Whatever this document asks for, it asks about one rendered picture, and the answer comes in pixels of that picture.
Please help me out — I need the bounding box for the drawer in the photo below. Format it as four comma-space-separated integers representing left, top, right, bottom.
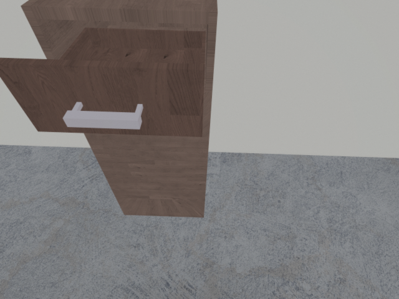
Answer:
0, 27, 206, 137

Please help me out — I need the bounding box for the cabinet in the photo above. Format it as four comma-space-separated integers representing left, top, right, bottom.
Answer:
21, 0, 218, 217

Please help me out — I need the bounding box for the handle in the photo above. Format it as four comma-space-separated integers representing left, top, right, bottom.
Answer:
63, 102, 143, 130

